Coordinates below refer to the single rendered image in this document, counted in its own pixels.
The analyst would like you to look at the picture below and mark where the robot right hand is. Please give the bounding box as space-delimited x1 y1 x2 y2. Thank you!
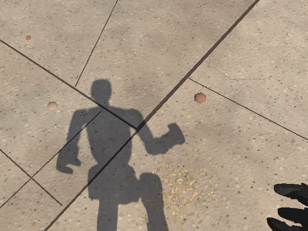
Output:
267 183 308 231

